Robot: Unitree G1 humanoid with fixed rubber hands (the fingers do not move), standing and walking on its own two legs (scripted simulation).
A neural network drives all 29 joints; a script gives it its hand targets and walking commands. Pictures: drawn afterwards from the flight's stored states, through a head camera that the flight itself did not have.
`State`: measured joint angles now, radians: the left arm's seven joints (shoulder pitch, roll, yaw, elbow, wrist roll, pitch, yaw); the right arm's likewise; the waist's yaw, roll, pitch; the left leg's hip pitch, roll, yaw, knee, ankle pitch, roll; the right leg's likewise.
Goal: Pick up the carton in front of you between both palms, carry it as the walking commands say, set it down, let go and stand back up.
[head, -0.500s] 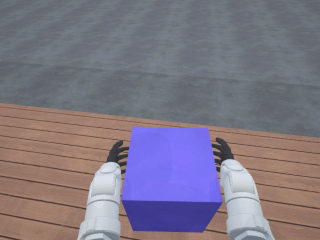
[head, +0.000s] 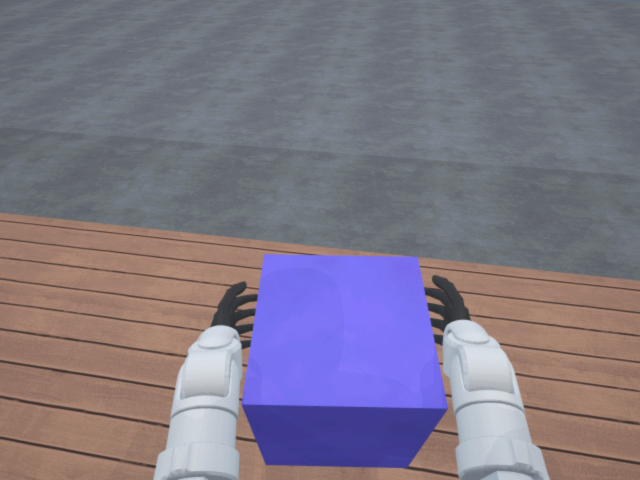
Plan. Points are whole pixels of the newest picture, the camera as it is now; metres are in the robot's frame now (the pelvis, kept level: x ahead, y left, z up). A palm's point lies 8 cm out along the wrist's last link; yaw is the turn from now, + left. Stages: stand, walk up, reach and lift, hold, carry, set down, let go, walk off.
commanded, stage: reach and lift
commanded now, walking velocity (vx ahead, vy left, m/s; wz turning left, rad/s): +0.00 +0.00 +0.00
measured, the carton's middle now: (338, 365) +0.28 +0.00 -0.04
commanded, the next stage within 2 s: hold in 0.24 s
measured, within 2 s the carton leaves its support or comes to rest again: neither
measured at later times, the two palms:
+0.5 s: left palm (223, 333) +0.28 +0.15 +0.05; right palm (463, 328) +0.28 -0.15 +0.05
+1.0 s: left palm (225, 325) +0.29 +0.15 +0.05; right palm (463, 321) +0.29 -0.15 +0.06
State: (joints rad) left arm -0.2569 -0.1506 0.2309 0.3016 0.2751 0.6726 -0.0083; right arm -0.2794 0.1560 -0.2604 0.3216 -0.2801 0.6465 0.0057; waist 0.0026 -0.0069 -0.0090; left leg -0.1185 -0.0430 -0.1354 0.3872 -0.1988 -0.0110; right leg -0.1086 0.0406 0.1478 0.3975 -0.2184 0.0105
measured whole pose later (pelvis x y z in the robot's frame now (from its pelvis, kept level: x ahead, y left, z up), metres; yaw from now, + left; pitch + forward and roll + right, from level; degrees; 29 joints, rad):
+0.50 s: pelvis +0.00 +0.00 +0.00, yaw +0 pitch -7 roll +0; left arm -0.25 -0.15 0.21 0.22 0.26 0.77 -0.01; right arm -0.27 0.15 -0.24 0.24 -0.27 0.75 0.01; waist 0.00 -0.01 0.00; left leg -0.05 -0.04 -0.14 0.35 -0.18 -0.01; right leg -0.04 0.04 0.14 0.36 -0.20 0.01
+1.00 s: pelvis +0.00 +0.00 +0.00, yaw -1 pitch -2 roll +0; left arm -0.25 -0.15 0.21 0.18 0.25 0.79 0.00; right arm -0.28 0.16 -0.23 0.21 -0.26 0.77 0.00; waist 0.01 0.00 -0.09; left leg -0.19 -0.02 -0.07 0.47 -0.31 -0.01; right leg -0.21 0.01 0.09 0.51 -0.37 0.01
